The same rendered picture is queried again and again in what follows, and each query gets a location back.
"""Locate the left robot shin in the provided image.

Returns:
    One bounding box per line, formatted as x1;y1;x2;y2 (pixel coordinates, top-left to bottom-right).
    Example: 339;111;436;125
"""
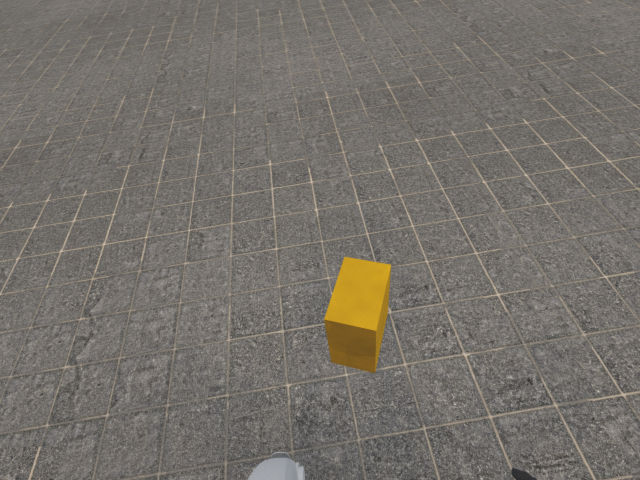
271;452;292;460

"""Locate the carton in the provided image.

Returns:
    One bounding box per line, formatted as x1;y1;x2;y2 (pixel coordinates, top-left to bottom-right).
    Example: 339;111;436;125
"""
324;257;391;373

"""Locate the robot left thigh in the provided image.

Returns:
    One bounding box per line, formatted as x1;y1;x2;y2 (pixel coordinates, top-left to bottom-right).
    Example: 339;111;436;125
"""
248;458;305;480

